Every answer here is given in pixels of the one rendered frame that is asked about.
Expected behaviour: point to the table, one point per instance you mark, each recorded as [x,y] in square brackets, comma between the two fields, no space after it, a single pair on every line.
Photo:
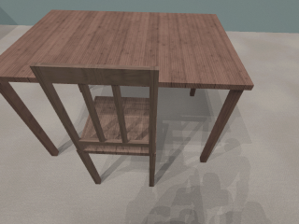
[192,51]

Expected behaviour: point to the chair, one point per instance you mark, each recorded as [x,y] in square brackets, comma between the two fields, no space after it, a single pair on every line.
[116,125]

